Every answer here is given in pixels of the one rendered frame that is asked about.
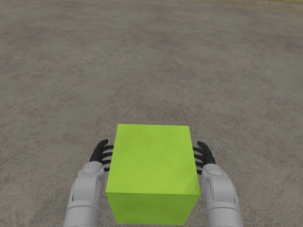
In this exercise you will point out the carton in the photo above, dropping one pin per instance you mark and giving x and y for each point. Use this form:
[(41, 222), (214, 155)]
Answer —
[(153, 177)]

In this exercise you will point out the left robot forearm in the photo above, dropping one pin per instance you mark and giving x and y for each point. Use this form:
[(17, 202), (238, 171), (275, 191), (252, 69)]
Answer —
[(85, 198)]

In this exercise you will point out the robot left hand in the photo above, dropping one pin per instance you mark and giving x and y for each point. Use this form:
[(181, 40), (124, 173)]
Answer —
[(97, 155)]

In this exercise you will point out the robot right hand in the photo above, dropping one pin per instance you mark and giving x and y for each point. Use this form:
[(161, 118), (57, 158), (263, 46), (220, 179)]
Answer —
[(206, 156)]

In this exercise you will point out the right robot forearm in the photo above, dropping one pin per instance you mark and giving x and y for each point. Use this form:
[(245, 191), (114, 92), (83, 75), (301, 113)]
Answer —
[(221, 198)]

